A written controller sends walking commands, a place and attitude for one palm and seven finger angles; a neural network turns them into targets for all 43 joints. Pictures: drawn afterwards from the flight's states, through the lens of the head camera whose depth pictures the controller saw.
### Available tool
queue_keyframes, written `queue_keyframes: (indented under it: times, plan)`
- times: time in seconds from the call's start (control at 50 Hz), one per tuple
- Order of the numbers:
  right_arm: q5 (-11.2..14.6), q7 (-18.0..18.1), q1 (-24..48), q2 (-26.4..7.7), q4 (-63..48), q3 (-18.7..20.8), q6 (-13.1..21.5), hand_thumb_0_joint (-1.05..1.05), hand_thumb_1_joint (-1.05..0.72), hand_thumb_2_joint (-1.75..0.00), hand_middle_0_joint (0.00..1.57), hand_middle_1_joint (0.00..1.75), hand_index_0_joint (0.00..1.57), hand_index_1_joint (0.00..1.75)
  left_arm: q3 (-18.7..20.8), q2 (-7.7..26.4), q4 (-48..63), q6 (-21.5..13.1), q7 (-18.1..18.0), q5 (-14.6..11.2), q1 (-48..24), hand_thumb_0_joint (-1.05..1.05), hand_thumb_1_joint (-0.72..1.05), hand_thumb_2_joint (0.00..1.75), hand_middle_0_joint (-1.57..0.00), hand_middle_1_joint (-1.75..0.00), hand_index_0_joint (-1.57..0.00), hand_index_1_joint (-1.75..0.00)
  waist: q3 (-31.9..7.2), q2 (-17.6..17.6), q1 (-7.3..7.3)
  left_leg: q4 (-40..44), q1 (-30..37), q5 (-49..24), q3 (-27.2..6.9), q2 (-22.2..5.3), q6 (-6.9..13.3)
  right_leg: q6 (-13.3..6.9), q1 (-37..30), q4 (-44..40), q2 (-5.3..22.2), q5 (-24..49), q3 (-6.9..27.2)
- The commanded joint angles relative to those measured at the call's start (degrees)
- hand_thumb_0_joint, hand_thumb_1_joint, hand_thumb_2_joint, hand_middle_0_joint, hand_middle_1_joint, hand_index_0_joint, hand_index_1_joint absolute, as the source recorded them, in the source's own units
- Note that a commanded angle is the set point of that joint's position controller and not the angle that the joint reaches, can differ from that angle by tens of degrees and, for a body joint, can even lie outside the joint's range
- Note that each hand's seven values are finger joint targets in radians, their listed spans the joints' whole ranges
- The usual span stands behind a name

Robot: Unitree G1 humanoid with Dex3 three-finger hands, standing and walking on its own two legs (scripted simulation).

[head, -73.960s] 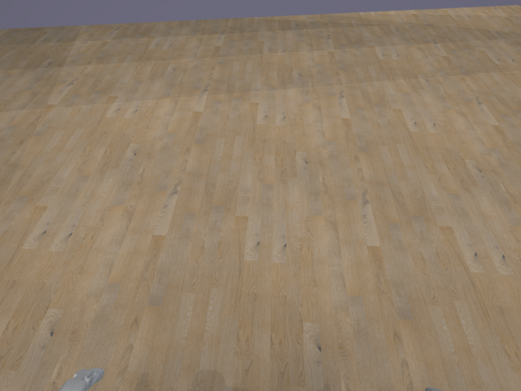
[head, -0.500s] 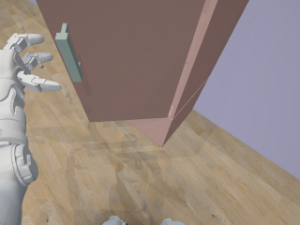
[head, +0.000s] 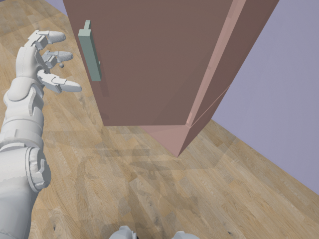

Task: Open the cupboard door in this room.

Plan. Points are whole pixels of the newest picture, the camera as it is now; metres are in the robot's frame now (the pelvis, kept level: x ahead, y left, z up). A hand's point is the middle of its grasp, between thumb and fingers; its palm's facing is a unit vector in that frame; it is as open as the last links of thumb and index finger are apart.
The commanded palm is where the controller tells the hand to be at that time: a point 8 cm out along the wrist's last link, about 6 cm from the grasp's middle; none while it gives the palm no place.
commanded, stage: slide the fingers in behind the handle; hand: left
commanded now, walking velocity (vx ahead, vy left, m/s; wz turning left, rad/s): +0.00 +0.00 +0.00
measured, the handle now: (92, 52) +0.55 +0.15 +0.12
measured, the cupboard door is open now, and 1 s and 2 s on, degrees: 45 44 44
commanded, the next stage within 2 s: close the thumb around the handle in 1.68 s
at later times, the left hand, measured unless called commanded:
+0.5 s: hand (76, 62) +0.51 +0.18 +0.13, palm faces +0.02 -1.00 -0.01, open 14.0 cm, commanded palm +0.49 +0.22 +0.12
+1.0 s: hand (89, 63) +0.51 +0.15 +0.12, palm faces +0.01 -1.00 +0.00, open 13.9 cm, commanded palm +0.49 +0.20 +0.12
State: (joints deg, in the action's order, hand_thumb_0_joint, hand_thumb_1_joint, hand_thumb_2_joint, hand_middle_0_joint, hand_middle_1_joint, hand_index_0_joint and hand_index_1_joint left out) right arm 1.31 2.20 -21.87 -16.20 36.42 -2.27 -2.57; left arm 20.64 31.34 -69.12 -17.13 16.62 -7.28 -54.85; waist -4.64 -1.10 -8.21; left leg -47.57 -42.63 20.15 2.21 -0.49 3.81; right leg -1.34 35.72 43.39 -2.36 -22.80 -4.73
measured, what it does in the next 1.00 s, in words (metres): stands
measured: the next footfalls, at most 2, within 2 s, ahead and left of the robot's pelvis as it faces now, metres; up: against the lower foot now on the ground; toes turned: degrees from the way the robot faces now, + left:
none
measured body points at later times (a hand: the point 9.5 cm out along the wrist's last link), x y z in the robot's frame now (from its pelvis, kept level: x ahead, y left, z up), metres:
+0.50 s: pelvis +0.00 -0.01 +0.00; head +0.09 +0.01 +0.44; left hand +0.50 +0.23 +0.13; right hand -0.03 -0.27 -0.11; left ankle +0.03 +0.07 -0.70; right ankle -0.02 -0.11 -0.70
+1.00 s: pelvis +0.01 -0.02 +0.00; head +0.09 -0.01 +0.44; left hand +0.50 +0.20 +0.12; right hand +0.01 -0.28 -0.11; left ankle +0.03 +0.07 -0.70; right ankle -0.02 -0.11 -0.70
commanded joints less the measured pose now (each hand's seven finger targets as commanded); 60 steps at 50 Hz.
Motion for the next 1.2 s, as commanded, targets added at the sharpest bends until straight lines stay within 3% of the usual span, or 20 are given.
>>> queue_keyframes:
  times: [0.0,0.08,0.14,0.18,0.28,0.32,0.44,0.5,0.54,0.62,0.66,0.72,0.84,0.9,0.98,1.02,1.04,1.08,1.12,1.18]
  plan:
    - [-0.2,0.4,-9.5,-11.0,-2.3,3.9,1.2,0.00,-0.90,-0.90,0.20,0.30,0.20,0.30,2.1,14.9,11.5,-4.0,-0.7,-0.4,-27.5,0.00,-0.50,0.30,-0.30,-1.20,-0.30,-1.20,-24.3,-7.3,-0.83,4.1,28.7,-20.0,-8.5,-1.7,-2.3,-0.1,4.1,-4.6,-1.3,14.3,2.7]
    - [-0.2,0.4,-10.1,-11.3,-2.3,3.9,1.2,0.00,-0.90,-0.90,0.20,0.30,0.20,0.30,1.7,14.6,9.4,-3.3,-1.2,-0.2,-27.4,0.00,-0.50,0.30,-0.30,-1.20,-0.30,-1.20,-21.3,-5.7,-1.62,4.6,26.0,-16.8,-8.1,-1.8,-1.9,0.2,4.9,-5.1,-1.3,12.8,2.7]
    - [-0.4,0.3,-10.6,-11.1,-2.6,4.0,1.5,0.00,-0.90,-0.90,0.20,0.30,0.20,0.30,1.6,14.2,11.9,-4.0,-1.7,-0.1,-29.1,0.00,-0.50,0.30,-0.30,-1.20,-0.30,-1.20,-24.3,-6.9,-1.20,4.6,27.3,-17.5,-8.2,-1.7,-2.0,0.1,4.0,-4.8,-1.4,13.1,2.8]
    - [-0.5,0.1,-10.8,-10.9,-2.2,4.1,1.7,0.00,-0.90,-0.90,0.20,0.30,0.20,0.30,0.9,12.6,11.7,-4.1,-2.2,-0.2,-28.9,0.00,-0.50,0.30,-0.30,-1.20,-0.30,-1.20,-23.2,-7.1,-1.53,4.6,27.8,-17.1,-8.3,-1.9,-2.1,0.1,5.3,-5.0,-1.5,12.3,2.6]
    - [-0.6,-0.1,-11.8,-11.1,-2.0,4.0,1.7,0.00,-0.90,-0.90,0.20,0.30,0.20,0.30,2.2,14.6,11.0,-3.8,-3.5,0.7,-29.7,0.00,-0.50,0.30,-0.30,-1.20,-0.30,-1.20,-22.7,-5.6,-1.78,4.6,24.6,-15.8,-7.4,-1.6,-1.6,0.3,3.4,-5.0,-1.5,12.8,2.9]
    - [-0.7,-0.3,-12.0,-10.7,-2.3,4.2,1.8,0.00,-0.90,-0.90,0.20,0.30,0.20,0.30,1.2,12.4,12.1,-4.2,-3.6,0.6,-28.1,0.00,-0.50,0.30,-0.30,-1.20,-0.30,-1.20,-24.1,-6.4,-1.29,4.0,26.2,-17.9,-7.3,-1.4,-1.6,0.0,3.0,-4.8,-1.6,14.1,2.9]
    - [-0.6,-0.6,-11.8,-10.4,-1.4,4.6,1.8,0.00,-0.90,-0.90,0.20,0.30,0.20,0.30,-2.0,7.9,13.4,-4.1,-3.9,0.3,-29.9,0.00,-0.50,0.30,-0.30,-1.20,-0.30,-1.20,-24.0,-7.9,-2.28,3.8,28.6,-18.3,-7.6,-1.7,-1.8,0.1,5.5,-4.9,-1.8,14.1,2.8]
    - [-0.5,-0.6,-11.7,-10.6,-0.9,4.5,2.0,0.00,-0.90,-0.90,0.20,0.30,0.20,0.30,-1.5,8.3,11.6,-3.2,-4.3,-0.1,-30.3,0.00,-0.50,0.30,-0.30,-1.20,-0.30,-1.20,-21.3,-5.1,-2.92,4.1,25.8,-15.5,-7.2,-1.5,-1.5,0.3,4.9,-5.6,-1.7,13.1,3.0]
    - [-0.5,-0.5,-11.6,-10.6,-1.4,4.4,2.0,0.00,-0.90,-0.90,0.20,0.30,0.20,0.30,0.7,11.0,12.5,-3.5,-5.1,0.2,-30.0,0.00,-0.50,0.30,-0.30,-1.20,-0.30,-1.20,-23.7,-5.1,-1.97,3.8,25.1,-17.0,-6.7,-1.1,-1.3,0.3,2.5,-4.9,-1.5,15.2,3.4]
    - [-0.7,-1.0,-11.4,-9.8,-1.7,4.4,2.3,0.00,-0.90,-0.90,0.20,0.30,0.20,0.30,-1.4,7.8,14.2,-4.4,-6.1,0.8,-29.8,0.00,-0.50,0.30,-0.30,-1.20,-0.30,-1.20,-24.8,-6.4,-1.99,2.8,26.8,-20.5,-6.5,-0.9,-1.3,0.2,2.4,-4.2,-1.5,18.0,3.2]
    - [-0.6,-1.0,-11.0,-10.0,-1.9,4.5,2.1,0.00,-0.90,-0.90,0.20,0.30,0.20,0.30,0.2,9.4,13.4,-4.4,-6.1,0.8,-27.4,0.00,-0.50,0.30,-0.30,-1.20,-0.30,-1.20,-25.4,-5.2,-1.17,2.7,26.1,-21.1,-6.2,-0.8,-1.4,0.3,1.1,-4.2,-1.5,19.5,3.6]
    - [-0.4,-1.0,-10.8,-9.9,-2.1,4.2,1.9,0.00,-0.90,-0.90,0.20,0.30,0.20,0.30,-0.7,8.2,12.6,-3.7,-5.6,0.0,-28.4,0.00,-0.50,0.30,-0.30,-1.20,-0.30,-1.20,-22.9,-3.8,-1.89,2.8,24.0,-19.5,-5.6,-0.5,-1.0,0.4,-0.1,-4.6,-1.4,19.9,3.7]
    - [-0.3,-1.0,-10.2,-9.6,-2.4,4.3,1.9,0.00,-0.90,-0.90,0.20,0.30,0.20,0.30,0.5,9.4,14.9,-4.2,-6.4,0.3,-28.9,0.00,-0.50,0.30,-0.30,-1.20,-0.30,-1.20,-25.4,-4.8,-1.29,2.6,24.4,-21.0,-5.0,-0.3,-1.0,0.7,-1.8,-4.2,-1.3,22.8,4.4]
    - [-0.3,-1.3,-10.0,-9.2,-2.4,4.4,2.0,0.00,-0.90,-0.90,0.20,0.30,0.20,0.30,-2.2,5.5,14.6,-4.1,-6.0,0.0,-27.6,0.00,-0.50,0.30,-0.30,-1.20,-0.30,-1.20,-24.7,-4.4,-1.53,2.7,24.9,-21.4,-5.1,-0.3,-1.1,0.6,-1.4,-4.4,-1.4,23.0,4.0]
    - [-0.2,-1.1,-10.2,-9.5,-2.0,4.4,1.7,0.00,-0.90,-0.90,0.20,0.30,0.20,0.30,-1.1,6.9,13.2,-3.4,-6.3,-0.2,-28.3,0.00,-0.50,0.30,-0.30,-1.20,-0.30,-1.20,-23.1,-2.4,-2.07,3.0,22.7,-19.1,-4.8,-0.2,-0.8,0.8,-1.8,-4.9,-1.2,22.2,4.4]
    - [-0.4,-1.1,-10.1,-9.1,-2.3,4.3,1.9,0.00,-0.90,-0.90,0.20,0.30,0.20,0.30,-1.9,5.4,14.3,-3.7,-6.8,-0.1,-29.1,0.00,-0.50,0.30,-0.30,-1.20,-0.30,-1.20,-23.7,-4.7,-1.98,2.8,23.6,-20.0,-4.7,0.0,-0.8,0.6,-1.7,-4.5,-1.1,22.6,4.2]
    - [-0.4,-1.2,-10.3,-9.3,-2.0,4.5,1.9,0.00,-0.90,-0.90,0.20,0.30,0.20,0.30,-0.5,7.2,14.4,-4.0,-7.2,0.3,-28.5,0.00,-0.50,0.30,-0.30,-1.20,-0.30,-1.20,-25.0,-4.9,-1.30,2.7,24.4,-20.8,-5.1,-0.2,-1.0,0.6,-1.5,-4.3,-1.1,22.8,4.3]
    - [-0.5,-1.5,-10.2,-8.9,-2.0,4.6,2.0,0.00,-0.90,-0.90,0.20,0.30,0.20,0.30,-2.9,3.9,16.2,-4.4,-7.4,0.5,-28.6,0.00,-0.50,0.30,-0.30,-1.20,-0.30,-1.20,-26.2,-5.8,-1.42,2.5,26.4,-22.8,-5.4,-0.4,-1.3,0.4,-0.8,-3.9,-1.3,23.4,3.8]
    - [-0.6,-1.7,-10.6,-8.8,-1.7,4.7,2.0,0.00,-0.90,-0.90,0.20,0.30,0.20,0.30,-5.2,0.7,14.6,-4.4,-7.7,0.2,-28.7,0.00,-0.50,0.30,-0.30,-1.20,-0.30,-1.20,-24.0,-4.3,-2.64,2.4,26.7,-22.7,-5.8,-0.5,-1.2,0.4,1.1,-4.2,-1.5,22.2,3.3]
    - [-0.7,-1.8,-10.4,-9.1,-1.3,4.9,2.2,0.00,-0.90,-0.90,0.20,0.30,0.20,0.30,-4.0,1.4,15.3,-4.4,-8.6,-0.2,-29.8,0.00,-0.50,0.30,-0.30,-1.20,-0.30,-1.20,-25.3,-4.7,-1.96,2.9,26.9,-21.5,-5.8,-0.5,-1.5,0.3,0.4,-4.2,-1.5,21.5,3.5]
